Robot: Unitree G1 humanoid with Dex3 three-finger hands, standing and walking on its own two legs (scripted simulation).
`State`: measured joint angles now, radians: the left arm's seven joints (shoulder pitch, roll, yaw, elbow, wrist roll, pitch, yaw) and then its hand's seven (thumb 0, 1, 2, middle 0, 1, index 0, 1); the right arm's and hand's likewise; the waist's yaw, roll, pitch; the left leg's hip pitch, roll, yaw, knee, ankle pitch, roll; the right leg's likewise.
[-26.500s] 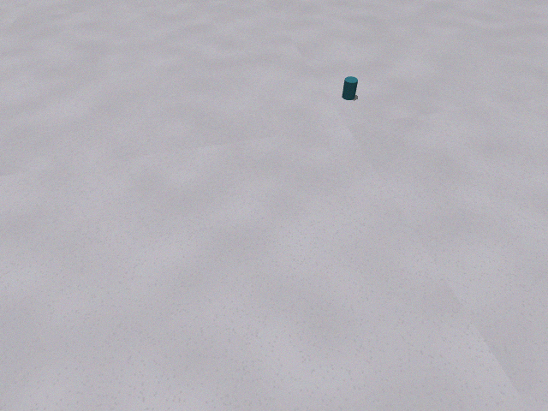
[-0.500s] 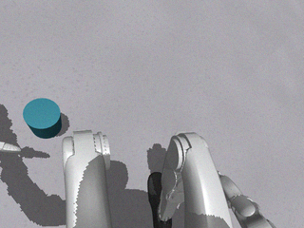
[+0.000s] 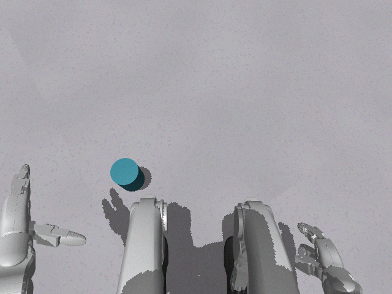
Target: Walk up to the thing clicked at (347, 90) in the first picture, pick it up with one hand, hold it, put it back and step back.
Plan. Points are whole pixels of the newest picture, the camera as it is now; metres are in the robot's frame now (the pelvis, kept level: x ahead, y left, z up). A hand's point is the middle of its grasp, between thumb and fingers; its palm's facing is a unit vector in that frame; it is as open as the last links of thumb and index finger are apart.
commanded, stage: home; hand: left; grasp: from the side
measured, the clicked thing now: (128, 175) +0.41 +0.25 -0.42
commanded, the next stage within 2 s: none
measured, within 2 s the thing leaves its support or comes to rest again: neither
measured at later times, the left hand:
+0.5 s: hand (21, 210) +0.26 +0.23 +0.13, palm faces +0.19 -0.92 -0.34, open 17.4 cm
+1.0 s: hand out of the picture +0.23 +0.21 +0.18, palm faces +0.18 -0.94 -0.29, open 17.6 cm
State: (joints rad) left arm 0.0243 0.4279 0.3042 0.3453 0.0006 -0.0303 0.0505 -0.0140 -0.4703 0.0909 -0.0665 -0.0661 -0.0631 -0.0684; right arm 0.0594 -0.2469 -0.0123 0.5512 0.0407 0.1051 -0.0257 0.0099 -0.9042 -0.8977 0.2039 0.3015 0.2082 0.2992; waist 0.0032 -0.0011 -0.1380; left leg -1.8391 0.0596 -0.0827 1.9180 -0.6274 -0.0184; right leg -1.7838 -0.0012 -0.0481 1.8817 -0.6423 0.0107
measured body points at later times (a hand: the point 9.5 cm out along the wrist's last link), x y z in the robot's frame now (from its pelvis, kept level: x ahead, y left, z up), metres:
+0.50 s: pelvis +0.08 +0.01 +0.21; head +0.13 +0.03 +0.65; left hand +0.24 +0.28 +0.15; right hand +0.25 -0.23 +0.13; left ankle +0.09 +0.13 -0.45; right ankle +0.09 -0.13 -0.45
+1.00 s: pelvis +0.08 +0.01 +0.24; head +0.09 +0.02 +0.69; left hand +0.22 +0.26 +0.20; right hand +0.26 -0.21 +0.17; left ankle +0.09 +0.13 -0.45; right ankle +0.09 -0.13 -0.45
